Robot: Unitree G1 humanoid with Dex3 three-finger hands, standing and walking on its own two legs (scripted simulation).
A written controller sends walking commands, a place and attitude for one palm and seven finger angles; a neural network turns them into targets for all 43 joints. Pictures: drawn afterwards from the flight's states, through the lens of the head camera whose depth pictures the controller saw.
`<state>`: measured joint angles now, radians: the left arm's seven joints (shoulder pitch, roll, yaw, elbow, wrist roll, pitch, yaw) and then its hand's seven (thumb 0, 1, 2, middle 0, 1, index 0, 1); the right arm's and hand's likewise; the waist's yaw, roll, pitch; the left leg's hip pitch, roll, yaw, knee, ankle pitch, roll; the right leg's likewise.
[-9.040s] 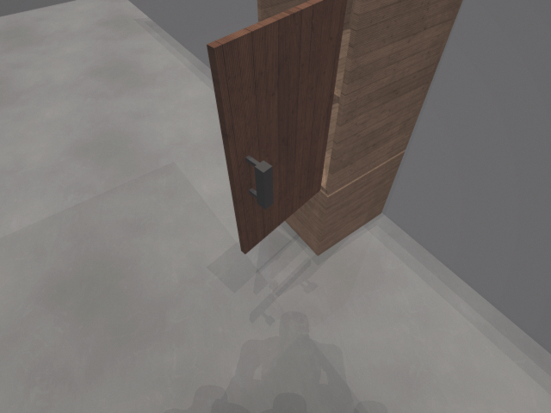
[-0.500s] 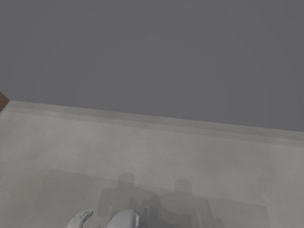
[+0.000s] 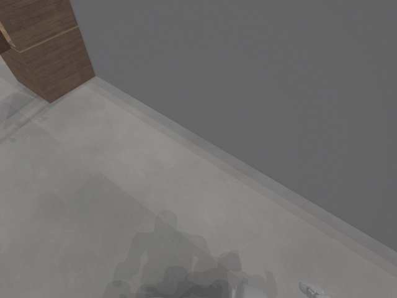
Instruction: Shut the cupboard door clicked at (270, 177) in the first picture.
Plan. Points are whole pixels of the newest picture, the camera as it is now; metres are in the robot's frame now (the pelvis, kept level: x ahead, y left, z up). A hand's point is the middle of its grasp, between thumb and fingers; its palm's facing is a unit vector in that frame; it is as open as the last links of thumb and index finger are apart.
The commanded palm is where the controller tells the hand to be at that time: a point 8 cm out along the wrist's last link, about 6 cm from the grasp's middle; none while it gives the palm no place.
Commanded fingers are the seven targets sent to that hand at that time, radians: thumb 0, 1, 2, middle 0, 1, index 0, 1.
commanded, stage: walk to a spot facing it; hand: left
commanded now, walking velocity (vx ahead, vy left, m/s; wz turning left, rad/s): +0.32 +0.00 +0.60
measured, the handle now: out of the picture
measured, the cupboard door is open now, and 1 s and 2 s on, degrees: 100 100 100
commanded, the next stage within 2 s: none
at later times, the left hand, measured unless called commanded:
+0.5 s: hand (155, 226) +0.28 +0.13 -0.13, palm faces +0.17 -0.96 -0.23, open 7.4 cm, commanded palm none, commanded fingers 0.00 0.90 0.90 -0.20 -0.30 -0.20 -0.30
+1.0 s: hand (171, 278) +0.18 +0.07 -0.17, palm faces +0.56 -0.82 -0.15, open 7.4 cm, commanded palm none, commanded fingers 0.00 0.90 0.90 -0.20 -0.30 -0.20 -0.30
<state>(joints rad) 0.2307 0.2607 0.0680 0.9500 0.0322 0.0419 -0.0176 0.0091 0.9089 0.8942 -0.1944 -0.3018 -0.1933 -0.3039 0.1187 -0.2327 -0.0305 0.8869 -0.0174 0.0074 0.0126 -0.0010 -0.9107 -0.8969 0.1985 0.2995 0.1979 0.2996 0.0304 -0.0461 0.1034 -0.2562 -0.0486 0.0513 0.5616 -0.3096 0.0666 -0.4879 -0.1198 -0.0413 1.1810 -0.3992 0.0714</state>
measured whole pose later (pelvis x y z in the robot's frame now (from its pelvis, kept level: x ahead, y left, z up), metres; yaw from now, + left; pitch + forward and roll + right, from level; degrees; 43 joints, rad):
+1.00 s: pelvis +0.36 +0.01 -0.01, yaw +30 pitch +1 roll +0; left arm 0.50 0.14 0.00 1.14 0.01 -0.03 -0.01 0.01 0.91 0.89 -0.20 -0.30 -0.20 -0.30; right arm 0.06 -0.19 -0.01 0.93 -0.02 -0.05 0.02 0.00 -0.91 -0.90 0.20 0.30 0.20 0.30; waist 0.03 -0.01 0.08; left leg -0.35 -0.07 0.14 0.66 -0.34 0.14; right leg -0.18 -0.10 -0.19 1.13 -0.47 0.02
